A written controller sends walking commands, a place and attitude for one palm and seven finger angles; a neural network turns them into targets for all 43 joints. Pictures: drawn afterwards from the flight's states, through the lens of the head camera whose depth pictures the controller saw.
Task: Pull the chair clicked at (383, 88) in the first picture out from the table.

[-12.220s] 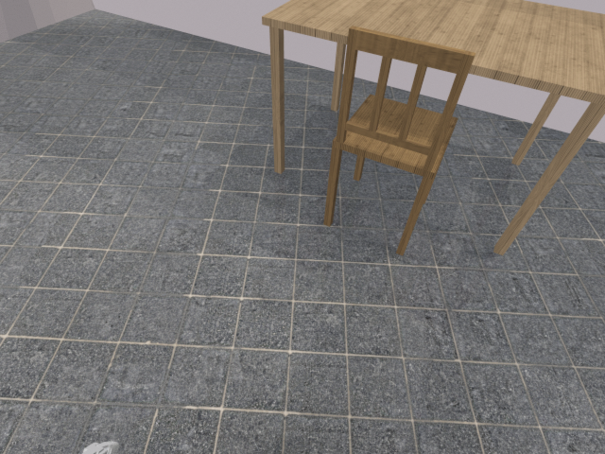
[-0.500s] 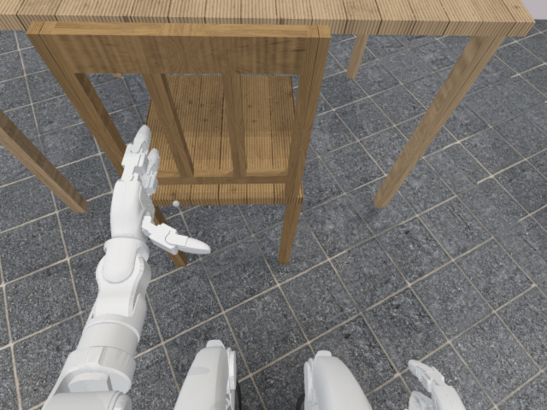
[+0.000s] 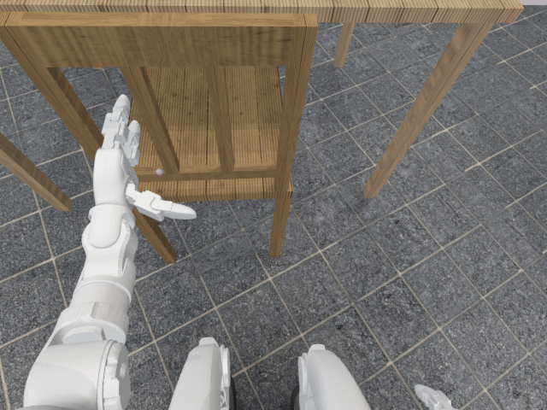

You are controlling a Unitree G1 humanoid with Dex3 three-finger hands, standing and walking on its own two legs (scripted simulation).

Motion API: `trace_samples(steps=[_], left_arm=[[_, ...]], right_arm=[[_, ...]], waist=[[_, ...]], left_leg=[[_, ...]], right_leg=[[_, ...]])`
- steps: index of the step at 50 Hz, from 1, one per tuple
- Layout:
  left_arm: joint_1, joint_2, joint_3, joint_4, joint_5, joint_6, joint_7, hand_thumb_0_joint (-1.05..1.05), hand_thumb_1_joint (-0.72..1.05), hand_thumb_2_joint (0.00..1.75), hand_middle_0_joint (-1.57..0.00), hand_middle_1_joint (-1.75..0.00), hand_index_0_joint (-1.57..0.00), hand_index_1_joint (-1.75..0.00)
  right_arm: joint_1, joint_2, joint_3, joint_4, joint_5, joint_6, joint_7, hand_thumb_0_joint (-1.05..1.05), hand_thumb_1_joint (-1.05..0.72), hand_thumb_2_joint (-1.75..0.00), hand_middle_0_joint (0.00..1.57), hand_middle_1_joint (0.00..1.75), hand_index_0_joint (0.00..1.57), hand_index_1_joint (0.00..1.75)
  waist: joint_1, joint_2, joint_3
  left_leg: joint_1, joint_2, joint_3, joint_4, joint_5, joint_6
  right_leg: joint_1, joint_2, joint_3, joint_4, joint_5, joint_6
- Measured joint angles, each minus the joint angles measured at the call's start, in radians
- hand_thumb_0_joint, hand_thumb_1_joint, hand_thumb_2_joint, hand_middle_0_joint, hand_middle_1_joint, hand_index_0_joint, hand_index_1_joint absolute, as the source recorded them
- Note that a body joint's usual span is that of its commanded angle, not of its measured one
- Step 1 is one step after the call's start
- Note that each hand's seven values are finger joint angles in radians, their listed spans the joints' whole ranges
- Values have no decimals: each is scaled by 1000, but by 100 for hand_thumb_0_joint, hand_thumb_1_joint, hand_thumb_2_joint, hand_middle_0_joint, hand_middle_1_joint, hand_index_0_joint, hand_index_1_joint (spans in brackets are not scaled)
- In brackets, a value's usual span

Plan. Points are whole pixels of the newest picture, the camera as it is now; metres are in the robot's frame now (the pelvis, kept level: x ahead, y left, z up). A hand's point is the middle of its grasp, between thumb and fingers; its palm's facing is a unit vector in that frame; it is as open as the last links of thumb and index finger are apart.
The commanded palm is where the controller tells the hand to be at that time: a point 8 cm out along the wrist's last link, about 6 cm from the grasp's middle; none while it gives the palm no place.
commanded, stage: push the fingers through the gap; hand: left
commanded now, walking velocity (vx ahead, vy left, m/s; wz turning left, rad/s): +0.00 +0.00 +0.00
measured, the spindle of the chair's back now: (156, 126) +0.54 +0.18 +0.02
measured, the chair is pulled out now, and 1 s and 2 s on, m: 0.00 0.00 0.00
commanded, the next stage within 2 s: hook a spindle and tug to test in 1.02 s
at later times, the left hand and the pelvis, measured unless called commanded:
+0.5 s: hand (162, 144) +0.50 +0.16 +0.03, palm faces +0.06 -1.00 -0.02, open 16.9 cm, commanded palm +0.47 +0.20 +0.03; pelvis +0.00 +0.01 +0.00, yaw -1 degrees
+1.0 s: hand (162, 137) +0.51 +0.16 +0.03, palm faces +0.07 -1.00 -0.02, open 16.9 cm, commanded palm +0.48 +0.20 +0.03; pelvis +0.01 +0.01 +0.00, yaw -1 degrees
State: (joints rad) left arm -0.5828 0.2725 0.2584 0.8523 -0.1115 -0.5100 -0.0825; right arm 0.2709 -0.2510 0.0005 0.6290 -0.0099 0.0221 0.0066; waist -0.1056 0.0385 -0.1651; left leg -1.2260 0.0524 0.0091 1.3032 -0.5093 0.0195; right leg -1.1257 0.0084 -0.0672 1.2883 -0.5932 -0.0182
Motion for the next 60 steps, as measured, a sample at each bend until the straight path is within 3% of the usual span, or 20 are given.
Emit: trace_samples(steps=[23, 34, 60], left_arm=[[-179, 60, 70, 188, 43, -24, 3, -1, -50, 30, -6, -8, -7, -8], [-256, 110, 107, 249, 66, -8, 5, -1, -50, 30, -6, -8, -7, -8], [-215, 92, 101, 228, 64, -25, 16, -1, -50, 30, -7, -10, -7, -10]], right_arm=[[28, 5, 11, 12, -23, 49, 19, 1, -91, -90, 20, 30, 20, 30], [43, 2, 18, 2, -31, 78, 29, 1, -91, -90, 20, 30, 20, 30], [31, 9, 19, -8, -31, 104, 39, 1, -91, -90, 20, 30, 20, 30]], waist=[[-39, 4, 3], [-65, 6, 5], [-63, 0, -1]], left_leg=[[-45, 5, -1, 16, -7, 7], [-76, 11, -3, 28, -11, 10], [-46, 10, -5, 8, -14, 10]], right_leg=[[-40, 6, 1, 3, 2, 7], [-69, 12, 1, 7, 3, 9], [-36, 14, 0, -20, 5, 11]])
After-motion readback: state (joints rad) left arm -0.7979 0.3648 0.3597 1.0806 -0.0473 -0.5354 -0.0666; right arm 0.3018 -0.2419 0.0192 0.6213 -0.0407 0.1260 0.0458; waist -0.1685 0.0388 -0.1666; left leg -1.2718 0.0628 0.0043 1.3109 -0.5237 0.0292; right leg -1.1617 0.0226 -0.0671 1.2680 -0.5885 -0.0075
